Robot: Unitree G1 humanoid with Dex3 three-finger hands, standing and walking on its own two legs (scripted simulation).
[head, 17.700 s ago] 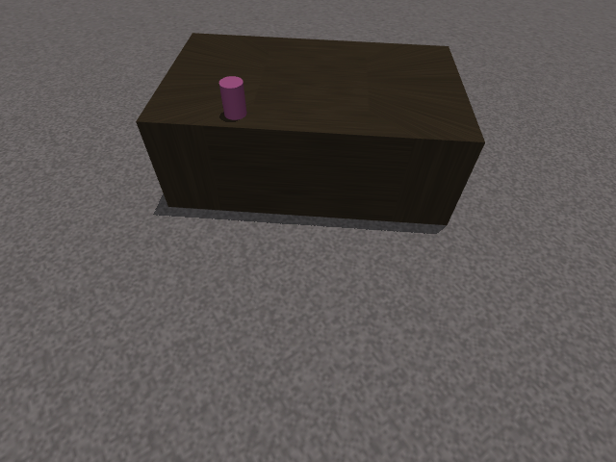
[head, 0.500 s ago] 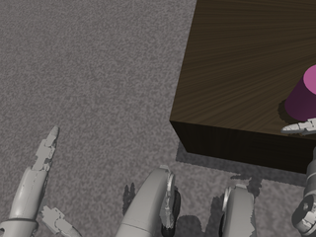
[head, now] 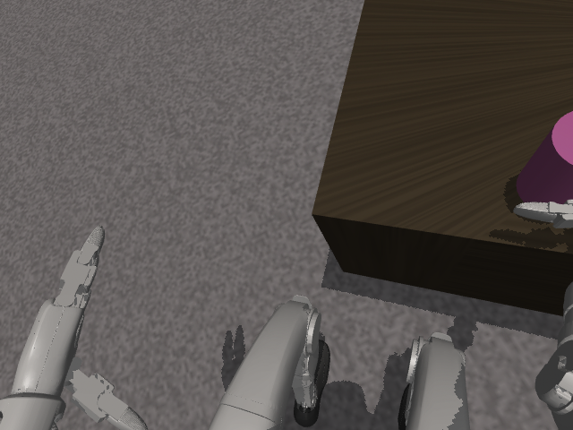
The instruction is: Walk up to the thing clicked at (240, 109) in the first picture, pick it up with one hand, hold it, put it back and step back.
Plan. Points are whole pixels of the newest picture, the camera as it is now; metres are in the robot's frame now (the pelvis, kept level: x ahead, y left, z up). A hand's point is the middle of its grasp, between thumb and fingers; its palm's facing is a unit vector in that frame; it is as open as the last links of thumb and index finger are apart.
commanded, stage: close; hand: right
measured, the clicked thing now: (570, 166) +0.50 -0.24 -0.05
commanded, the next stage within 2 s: settle in 0.22 s
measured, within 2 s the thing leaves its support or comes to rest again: leaves its support in 0.44 s
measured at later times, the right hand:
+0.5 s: hand out of the picture +0.48 -0.25 -0.03, palm faces +0.27 +0.96 +0.01, open 11.3 cm
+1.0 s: hand out of the picture +0.48 -0.25 +0.02, palm faces +0.27 +0.96 +0.01, open 11.5 cm
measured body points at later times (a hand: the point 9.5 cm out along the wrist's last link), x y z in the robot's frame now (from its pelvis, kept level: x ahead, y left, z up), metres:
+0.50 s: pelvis +0.00 +0.00 +0.01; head +0.17 -0.08 +0.42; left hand +0.17 +0.26 +0.12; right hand +0.46 -0.30 -0.03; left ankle +0.09 +0.13 -0.53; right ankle +0.05 -0.12 -0.53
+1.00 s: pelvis +0.01 +0.00 +0.04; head +0.17 -0.06 +0.46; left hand +0.18 +0.26 +0.12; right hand +0.46 -0.30 +0.02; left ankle +0.09 +0.13 -0.53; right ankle +0.05 -0.12 -0.53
